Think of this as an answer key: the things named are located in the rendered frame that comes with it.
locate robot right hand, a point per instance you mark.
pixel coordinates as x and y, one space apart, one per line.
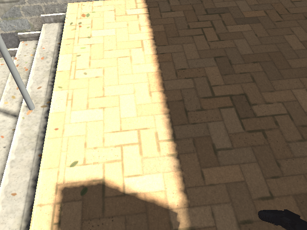
286 219

